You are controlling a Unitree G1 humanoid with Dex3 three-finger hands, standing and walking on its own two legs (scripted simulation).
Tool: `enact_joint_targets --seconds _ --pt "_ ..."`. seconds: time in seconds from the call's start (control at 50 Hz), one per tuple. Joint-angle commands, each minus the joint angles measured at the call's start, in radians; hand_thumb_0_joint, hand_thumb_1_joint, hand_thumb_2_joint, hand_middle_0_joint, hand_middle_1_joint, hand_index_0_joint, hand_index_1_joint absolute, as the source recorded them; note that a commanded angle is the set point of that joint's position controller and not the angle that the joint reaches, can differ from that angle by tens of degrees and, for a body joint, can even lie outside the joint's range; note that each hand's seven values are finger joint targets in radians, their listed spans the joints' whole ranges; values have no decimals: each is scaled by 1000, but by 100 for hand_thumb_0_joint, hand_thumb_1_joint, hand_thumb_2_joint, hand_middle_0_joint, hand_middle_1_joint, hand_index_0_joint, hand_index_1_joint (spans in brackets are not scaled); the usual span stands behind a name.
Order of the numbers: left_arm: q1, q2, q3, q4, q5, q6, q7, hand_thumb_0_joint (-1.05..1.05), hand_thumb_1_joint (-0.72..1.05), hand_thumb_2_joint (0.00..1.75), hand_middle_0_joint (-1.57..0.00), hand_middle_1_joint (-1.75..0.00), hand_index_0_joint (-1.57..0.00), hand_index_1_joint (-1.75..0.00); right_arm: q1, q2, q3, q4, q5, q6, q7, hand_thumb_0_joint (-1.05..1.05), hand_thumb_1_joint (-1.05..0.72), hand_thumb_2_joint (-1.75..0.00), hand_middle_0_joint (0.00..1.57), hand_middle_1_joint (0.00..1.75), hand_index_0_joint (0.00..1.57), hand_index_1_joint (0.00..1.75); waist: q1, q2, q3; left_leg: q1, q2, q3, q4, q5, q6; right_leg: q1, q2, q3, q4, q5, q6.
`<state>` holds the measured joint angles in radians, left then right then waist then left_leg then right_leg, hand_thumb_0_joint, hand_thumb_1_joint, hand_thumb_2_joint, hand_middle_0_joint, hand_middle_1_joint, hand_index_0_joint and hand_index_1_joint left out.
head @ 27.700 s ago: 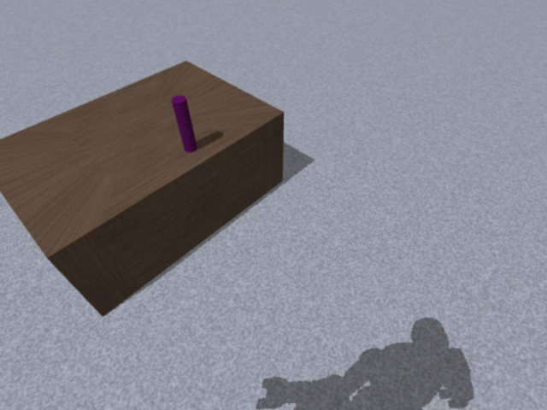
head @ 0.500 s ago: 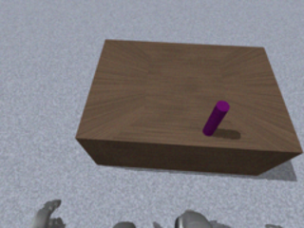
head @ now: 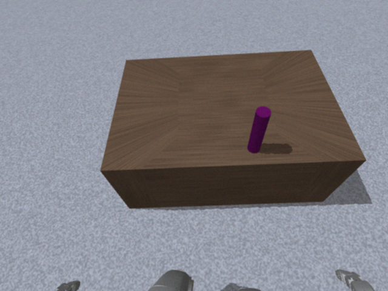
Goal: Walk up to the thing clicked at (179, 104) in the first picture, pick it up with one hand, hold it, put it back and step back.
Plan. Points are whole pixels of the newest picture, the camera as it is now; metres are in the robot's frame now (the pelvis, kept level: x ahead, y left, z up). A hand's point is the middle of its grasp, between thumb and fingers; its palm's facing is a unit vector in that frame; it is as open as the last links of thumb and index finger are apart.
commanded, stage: step back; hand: right
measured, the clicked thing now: (258, 131) +0.65 -0.19 -0.24
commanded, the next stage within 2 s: none
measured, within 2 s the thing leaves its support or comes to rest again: neither
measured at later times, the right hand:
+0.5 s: hand out of the picture -0.04 -0.26 -0.13, palm faces -0.03 +0.90 -0.44, open 7.4 cm
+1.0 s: hand out of the picture -0.23 -0.26 -0.15, palm faces -0.10 +0.91 -0.40, open 7.4 cm
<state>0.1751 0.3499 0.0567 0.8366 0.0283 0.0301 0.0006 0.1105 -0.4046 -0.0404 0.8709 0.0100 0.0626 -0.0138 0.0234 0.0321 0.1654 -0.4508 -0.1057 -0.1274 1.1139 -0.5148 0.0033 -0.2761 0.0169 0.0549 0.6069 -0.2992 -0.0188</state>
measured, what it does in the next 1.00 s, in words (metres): walks backwards: left foot, then right foot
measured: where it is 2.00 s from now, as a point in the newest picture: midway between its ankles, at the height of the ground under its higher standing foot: outside the picture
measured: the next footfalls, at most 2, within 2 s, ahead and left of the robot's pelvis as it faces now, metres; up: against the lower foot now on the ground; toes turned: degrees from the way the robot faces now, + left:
left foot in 0.18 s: -0.03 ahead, +0.13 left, +0.00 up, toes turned +0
right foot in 0.58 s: -0.18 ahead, -0.12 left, +0.00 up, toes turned +0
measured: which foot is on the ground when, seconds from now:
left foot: up 0.00-0.16, down 0.18-0.60, up 0.62-0.88, down 0.90-1.00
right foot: down 0.00-0.20, up 0.22-0.56, down 0.58-0.92, up 0.94-1.00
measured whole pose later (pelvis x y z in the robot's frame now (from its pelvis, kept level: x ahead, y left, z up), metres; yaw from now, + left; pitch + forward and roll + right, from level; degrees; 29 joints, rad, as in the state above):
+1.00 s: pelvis -0.31 +0.00 -0.01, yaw +2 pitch -3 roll +0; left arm 0.08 0.40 0.06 0.79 0.02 0.08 0.01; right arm 0.19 -0.36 -0.03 0.89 -0.03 0.03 -0.01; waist 0.00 -0.04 0.19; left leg -0.28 -0.03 -0.02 0.65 -0.33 0.03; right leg -0.47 0.04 0.08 1.01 -0.53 -0.01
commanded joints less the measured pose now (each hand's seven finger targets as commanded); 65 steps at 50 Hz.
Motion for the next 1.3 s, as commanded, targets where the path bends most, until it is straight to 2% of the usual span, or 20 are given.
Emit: enact_joint_targets --seconds 0.0,0.14,0.18,0.2,0.28,0.48,0.54,0.58,0.6,0.66,0.78,0.84,0.88,0.9,0.92,0.98,1.14,1.2,1.24,1.28 --pt "-30 247 77 -124 7 -23 35 0 90 90 -20 -30 -20 -30 44 -180 -47 -61 -6 -34 -23 0 -90 -90 20 30 20 30 18 -164 -190 -42 14 2 -58 -19 -27 186 -232 170 -106 605 -204" --pt "-53 257 62 -152 -10 8 24 0 90 90 -20 -30 -20 -30 141 -176 -75 -31 -39 -56 -9 0 -90 -90 20 30 20 30 -33 -143 -236 270 105 71 -703 353 23 47 -164 132 60 350 -89" --pt "-103 231 68 -164 -21 10 33 0 90 90 -20 -30 -20 -30 86 -348 -106 -62 -46 -55 3 0 -90 -90 20 30 20 30 -68 228 -214 194 484 -387 -805 573 254 -147 88 27 407 -338 -1" --pt "-132 249 80 -147 -5 13 43 0 90 90 -20 -30 -20 -30 75 -342 -109 -60 -50 -58 0 0 -90 -90 20 30 20 30 -81 168 -172 100 519 -441 -818 536 308 -133 94 149 578 -368 0" --pt "25 241 82 -77 -20 18 31 0 90 90 -20 -30 -20 -30 -35 -226 -73 -81 -45 -67 -18 0 -90 -90 20 30 20 30 23 104 -135 196 370 -141 -719 637 218 -220 88 152 709 -201 15" --pt "71 203 68 -57 -4 1 8 0 90 90 -20 -30 -20 -30 33 -250 -84 -98 -44 -44 -14 0 -90 -90 20 30 20 30 -34 175 -264 352 364 -91 -641 596 215 -28 5 -15 56 -169 33" --pt "180 230 84 -1 10 -4 5 0 90 90 -20 -30 -20 -30 -10 -234 -73 -111 -29 -27 -5 0 -90 -90 20 30 20 30 24 117 -257 127 305 -41 -583 399 107 161 -27 9 -178 21 -27" --pt "76 400 124 -53 17 -1 0 0 90 90 -20 -30 -20 -30 -51 -163 -63 -132 -18 -28 -20 0 -90 -90 20 30 20 30 55 -301 -141 -51 19 67 -176 -75 -9 -77 -397 468 -344 -64 -242" --pt "0 403 118 -89 20 -8 4 0 90 90 -20 -30 -20 -30 -46 -199 -76 -123 -22 -22 -27 0 -90 -90 20 30 20 30 29 -279 -76 -17 48 -34 6 -86 -18 -221 -449 513 -367 -43 -288" --pt "-135 274 87 -116 17 -12 18 0 90 90 -20 -30 -20 -30 74 -184 -62 -66 -5 -35 -24 0 -90 -90 20 30 20 30 -58 -162 -105 0 -12 -24 87 54 -14 -117 -250 152 -196 310 -179" --pt "-26 271 85 -125 19 1 34 0 90 90 -20 -30 -20 -30 66 -154 -47 -86 -28 -51 -23 0 -90 -90 20 30 20 30 21 -226 -169 -9 66 70 -283 -24 -20 175 -281 157 -84 510 -185" --pt "-38 272 74 -130 -1 17 28 0 90 90 -20 -30 -20 -30 141 -144 -53 -49 -33 -61 -20 0 -90 -90 20 30 20 30 -8 -190 -235 138 58 162 -662 212 0 212 -226 103 67 544 -137" --pt "-5 216 49 -141 -8 26 18 0 90 90 -20 -30 -20 -30 148 -233 -81 -44 -50 -67 -23 0 -90 -90 20 30 20 30 4 -19 -257 331 266 -125 -734 529 76 -63 -118 57 198 231 -41" --pt "-69 215 52 -163 -20 24 24 0 90 90 -20 -30 -20 -30 85 -354 -97 -70 -37 -61 -13 0 -90 -90 20 30 20 30 -19 189 -241 262 480 -344 -744 713 241 -152 39 -58 346 -253 3" --pt "-124 240 69 -157 -7 28 34 0 90 90 -20 -30 -20 -30 95 -365 -106 -75 -45 -66 -16 0 -90 -90 20 30 20 30 -65 167 -222 171 543 -431 -754 739 323 -137 30 75 533 -362 11" --pt "-48 228 67 -101 -23 35 27 0 90 90 -20 -30 -20 -30 8 -255 -67 -78 -44 -69 -33 0 -90 -90 20 30 20 30 15 41 -191 203 391 -133 -658 838 236 -194 66 140 693 -253 -2" --pt "-9 212 60 -68 -3 -6 6 0 90 90 -20 -30 -20 -30 54 -247 -77 -88 -52 -52 -19 0 -90 -90 20 30 20 30 -42 161 -257 335 352 -78 -614 536 218 -68 -1 -22 106 -216 26" --pt "114 227 74 20 11 -26 8 0 90 90 -20 -30 -20 -30 20 -233 -64 -89 -42 -32 -6 0 -90 -90 20 30 20 30 19 113 -268 133 291 -7 -509 343 134 186 4 -39 -225 -20 -21" --pt "40 402 116 -12 20 -29 8 0 90 90 -20 -30 -20 -30 -28 -149 -47 -125 -33 -33 -17 0 -90 -90 20 30 20 30 45 -243 -159 -80 68 25 -213 -69 3 -58 -390 488 -351 -301 -215" --pt "-93 358 98 -47 16 -40 14 0 90 90 -20 -30 -20 -30 -1 -212 -68 -80 -25 -33 -16 0 -90 -90 20 30 20 30 -5 -130 -45 -11 82 -70 -27 11 -6 -222 -372 407 -319 -246 -235"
